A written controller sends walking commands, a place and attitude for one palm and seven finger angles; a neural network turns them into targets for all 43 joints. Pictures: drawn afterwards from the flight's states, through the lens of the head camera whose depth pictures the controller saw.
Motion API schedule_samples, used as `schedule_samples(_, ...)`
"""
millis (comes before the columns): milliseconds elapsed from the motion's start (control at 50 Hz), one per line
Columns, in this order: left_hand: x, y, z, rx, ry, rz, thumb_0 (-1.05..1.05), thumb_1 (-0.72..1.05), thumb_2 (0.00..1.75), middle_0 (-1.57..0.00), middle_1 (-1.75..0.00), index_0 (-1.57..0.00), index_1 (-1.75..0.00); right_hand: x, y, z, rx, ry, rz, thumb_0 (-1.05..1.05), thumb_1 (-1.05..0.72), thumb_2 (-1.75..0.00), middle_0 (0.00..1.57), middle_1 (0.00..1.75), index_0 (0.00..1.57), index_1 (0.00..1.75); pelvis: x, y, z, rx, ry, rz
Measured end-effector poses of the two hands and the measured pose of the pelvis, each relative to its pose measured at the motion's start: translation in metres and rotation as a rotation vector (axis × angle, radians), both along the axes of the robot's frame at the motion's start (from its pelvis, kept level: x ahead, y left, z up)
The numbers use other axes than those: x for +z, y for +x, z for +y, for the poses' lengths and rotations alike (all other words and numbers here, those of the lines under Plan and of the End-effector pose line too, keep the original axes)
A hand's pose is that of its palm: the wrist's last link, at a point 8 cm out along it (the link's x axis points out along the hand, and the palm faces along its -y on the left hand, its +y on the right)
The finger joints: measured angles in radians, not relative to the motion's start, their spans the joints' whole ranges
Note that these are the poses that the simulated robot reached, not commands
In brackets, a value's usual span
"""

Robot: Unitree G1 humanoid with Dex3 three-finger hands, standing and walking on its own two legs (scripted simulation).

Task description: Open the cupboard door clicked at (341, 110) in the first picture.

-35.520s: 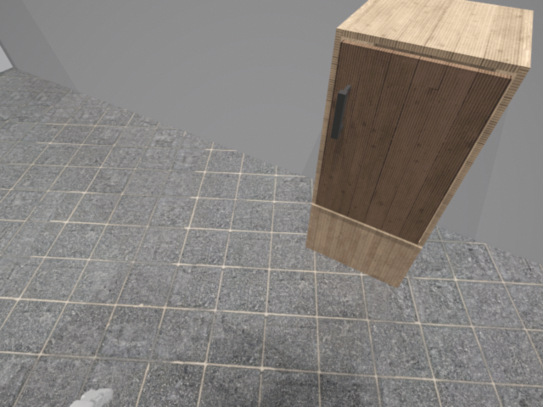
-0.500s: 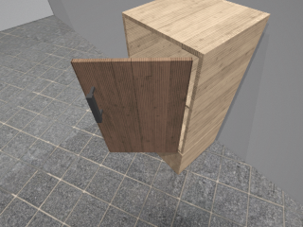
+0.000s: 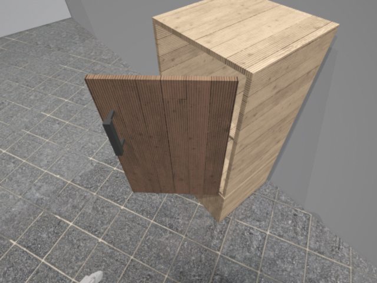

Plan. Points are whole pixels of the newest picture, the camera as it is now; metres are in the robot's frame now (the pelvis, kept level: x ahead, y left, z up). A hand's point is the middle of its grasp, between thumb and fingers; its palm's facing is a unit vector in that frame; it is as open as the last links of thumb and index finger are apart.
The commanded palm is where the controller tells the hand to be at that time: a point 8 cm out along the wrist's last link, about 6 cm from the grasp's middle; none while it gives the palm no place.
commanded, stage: raise the hand with hooked fingers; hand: left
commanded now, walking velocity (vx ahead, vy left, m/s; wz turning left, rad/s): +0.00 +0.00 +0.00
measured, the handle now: (115, 133) +0.50 +0.26 -0.02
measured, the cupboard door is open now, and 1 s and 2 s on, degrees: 48 48 48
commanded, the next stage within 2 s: none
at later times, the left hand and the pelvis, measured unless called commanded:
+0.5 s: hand (90, 275) +0.14 +0.22 -0.05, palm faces +0.09 -0.99 -0.06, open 9.6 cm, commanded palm +0.13 +0.27 -0.05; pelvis -0.06 +0.00 -0.10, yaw +3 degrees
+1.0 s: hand (71, 250) +0.18 +0.27 -0.04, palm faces +0.02 -1.00 -0.05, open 12.6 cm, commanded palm +0.16 +0.32 -0.02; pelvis -0.05 +0.03 -0.08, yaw +2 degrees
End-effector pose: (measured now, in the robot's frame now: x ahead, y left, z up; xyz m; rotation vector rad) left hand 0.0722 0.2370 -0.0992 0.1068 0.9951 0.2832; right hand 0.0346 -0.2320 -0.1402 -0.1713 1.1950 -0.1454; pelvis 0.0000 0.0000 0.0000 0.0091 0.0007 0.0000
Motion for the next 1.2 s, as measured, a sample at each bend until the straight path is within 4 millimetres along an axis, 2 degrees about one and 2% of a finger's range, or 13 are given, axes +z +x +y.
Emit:
schedule_samples(100,0.081,0.077,0.008,-0.002,0.044,-0.576,0.01,0.85,0.88,-0.21,-0.34,-0.20,-0.33,0.018,0.060,-0.015,0.024,-0.041,-0.330,0.01,-0.90,-0.90,0.20,0.30,0.20,0.30,-0.008,-0.011,0.001,0.035,0.005,0.039)
schedule_samples(160,0.097,0.096,0.010,-0.076,0.021,-0.817,0.01,0.80,0.86,-0.21,-0.37,-0.20,-0.36,0.034,0.095,-0.023,0.061,-0.064,-0.500,0.01,-0.90,-0.90,0.20,0.30,0.20,0.30,-0.021,-0.022,-0.002,0.024,0.015,0.101)
schedule_samples(240,0.080,0.079,0.004,-0.218,-0.039,-0.967,0.00,0.72,0.82,-0.22,-0.42,-0.21,-0.42,0.048,0.130,-0.029,0.144,-0.094,-0.667,0.01,-0.90,-0.90,0.20,0.30,0.20,0.30,-0.046,-0.036,-0.005,0.018,0.020,0.167)
schedule_samples(340,0.031,0.036,0.008,-0.232,-0.103,-0.895,0.00,0.61,0.78,-0.23,-0.49,-0.22,-0.49,0.040,0.152,-0.023,0.218,-0.121,-0.745,0.01,-0.90,-0.90,0.20,0.30,0.20,0.30,-0.077,-0.048,-0.004,0.031,0.011,0.220)
schedule_samples(380,0.023,0.026,0.016,-0.184,-0.092,-0.884,0.01,0.56,0.76,-0.23,-0.52,-0.23,-0.52,0.031,0.154,-0.015,0.233,-0.118,-0.740,0.01,-0.90,-0.90,0.20,0.30,0.20,0.30,-0.086,-0.052,-0.003,0.039,-0.002,0.224)
schedule_samples(440,0.032,0.028,0.027,-0.168,-0.039,-0.941,0.01,0.49,0.73,-0.24,-0.56,-0.23,-0.56,0.013,0.147,0.003,0.252,-0.094,-0.699,0.01,-0.90,-0.90,0.20,0.30,0.20,0.30,-0.093,-0.057,-0.001,0.049,-0.023,0.226)
schedule_samples(580,0.068,0.073,0.033,-0.346,-0.034,-1.006,0.01,0.32,0.66,-0.24,-0.67,-0.24,-0.66,-0.026,0.097,0.040,0.194,0.014,-0.545,0.01,-0.90,-0.90,0.20,0.30,0.20,0.30,-0.093,-0.063,0.010,0.053,-0.051,0.230)
schedule_samples(660,0.060,0.087,0.040,-0.329,-0.110,-0.878,0.00,0.23,0.62,-0.25,-0.73,-0.25,-0.72,-0.029,0.066,0.045,0.115,0.034,-0.468,0.01,-0.90,-0.90,0.20,0.30,0.20,0.30,-0.084,-0.063,0.017,0.038,-0.041,0.234)
schedule_samples(760,0.063,0.079,0.060,-0.231,-0.065,-0.855,0.00,0.12,0.57,-0.26,-0.80,-0.26,-0.80,-0.020,0.046,0.034,0.089,-0.018,-0.428,0.01,-0.90,-0.90,0.20,0.30,0.20,0.30,-0.075,-0.058,0.024,0.029,-0.036,0.234)
schedule_samples(860,0.073,0.074,0.076,-0.228,0.007,-0.945,0.00,0.00,0.52,-0.27,-0.88,-0.26,-0.87,-0.014,0.050,0.019,0.134,-0.086,-0.423,0.01,-0.90,-0.90,0.20,0.30,0.20,0.30,-0.077,-0.056,0.029,0.037,-0.045,0.238)
schedule_samples(960,0.066,0.083,0.084,-0.272,-0.037,-0.940,0.00,-0.12,0.47,-0.28,-0.95,-0.27,-0.95,-0.005,0.067,0.014,0.154,-0.128,-0.462,0.01,-0.90,-0.90,0.20,0.30,0.20,0.30,-0.078,-0.056,0.033,0.042,-0.056,0.233)
schedule_samples(1100,0.080,0.098,0.095,-0.269,-0.050,-0.947,-0.01,-0.28,0.40,-0.29,-1.06,-0.28,-1.05,0.015,0.090,0.027,0.170,-0.114,-0.538,0.01,-0.90,-0.90,0.20,0.30,0.20,0.30,-0.070,-0.049,0.035,0.040,-0.060,0.220)
schedule_samples(1200,0.090,0.106,0.109,-0.240,-0.020,-0.961,-0.01,-0.39,0.35,-0.30,-1.13,-0.29,-1.12,0.016,0.098,0.039,0.197,-0.079,-0.540,0.01,-0.90,-0.90,0.20,0.30,0.20,0.30,-0.066,-0.045,0.036,0.045,-0.063,0.217)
